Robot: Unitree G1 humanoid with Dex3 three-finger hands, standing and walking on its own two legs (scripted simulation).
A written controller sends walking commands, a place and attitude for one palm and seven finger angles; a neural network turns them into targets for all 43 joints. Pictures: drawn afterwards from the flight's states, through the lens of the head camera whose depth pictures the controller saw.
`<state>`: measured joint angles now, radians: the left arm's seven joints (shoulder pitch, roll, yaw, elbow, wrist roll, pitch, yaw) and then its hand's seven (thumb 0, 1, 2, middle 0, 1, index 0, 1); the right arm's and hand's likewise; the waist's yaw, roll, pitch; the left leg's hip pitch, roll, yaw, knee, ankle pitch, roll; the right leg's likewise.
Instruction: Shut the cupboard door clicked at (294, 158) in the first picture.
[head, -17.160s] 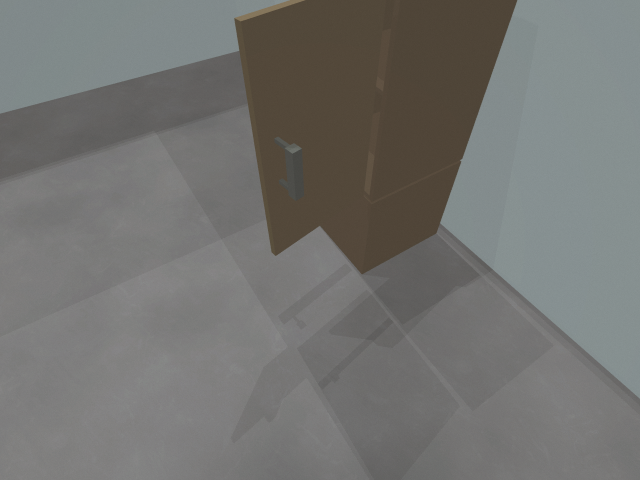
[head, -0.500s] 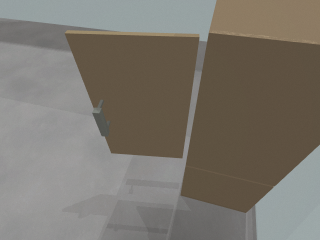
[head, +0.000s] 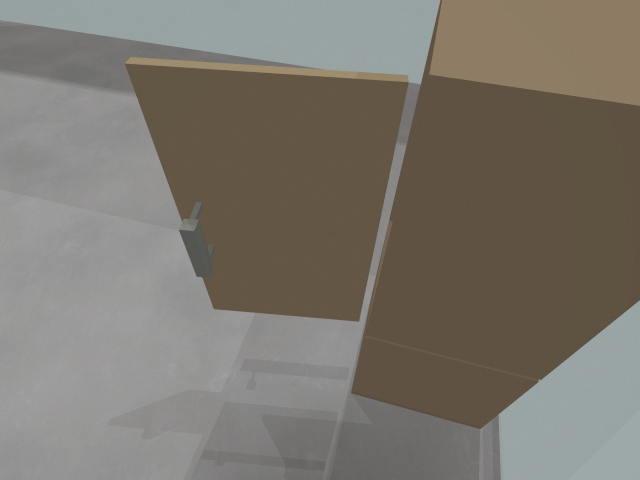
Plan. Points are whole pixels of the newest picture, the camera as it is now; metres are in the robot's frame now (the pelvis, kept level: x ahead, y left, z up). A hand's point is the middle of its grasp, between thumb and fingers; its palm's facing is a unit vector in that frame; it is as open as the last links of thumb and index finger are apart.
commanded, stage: come to a stop and stand still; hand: left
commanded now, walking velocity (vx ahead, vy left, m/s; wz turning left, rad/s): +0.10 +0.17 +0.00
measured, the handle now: (201, 240) +0.49 +0.24 -0.05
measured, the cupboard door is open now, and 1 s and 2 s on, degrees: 100 100 100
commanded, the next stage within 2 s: look again from close up in 1.36 s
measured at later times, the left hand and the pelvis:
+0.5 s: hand out of the picture +0.05 +0.25 -0.17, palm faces +0.04 -0.95 -0.30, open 7.4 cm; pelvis +0.01 +0.04 -0.01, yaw +0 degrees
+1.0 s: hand out of the picture -0.04 +0.21 -0.17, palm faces -0.01 -0.97 -0.22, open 7.4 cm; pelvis -0.04 +0.03 +0.00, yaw +0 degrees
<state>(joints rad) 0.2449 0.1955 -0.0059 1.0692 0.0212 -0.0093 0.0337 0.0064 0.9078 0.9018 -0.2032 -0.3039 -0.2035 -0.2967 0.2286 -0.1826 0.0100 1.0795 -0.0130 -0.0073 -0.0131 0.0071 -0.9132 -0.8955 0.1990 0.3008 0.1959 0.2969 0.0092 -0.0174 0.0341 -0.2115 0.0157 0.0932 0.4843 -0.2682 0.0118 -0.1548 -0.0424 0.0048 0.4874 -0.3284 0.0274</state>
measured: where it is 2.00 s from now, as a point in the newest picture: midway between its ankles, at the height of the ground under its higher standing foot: outside the picture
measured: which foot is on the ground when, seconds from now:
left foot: down 0.00-1.00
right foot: down 0.00-1.00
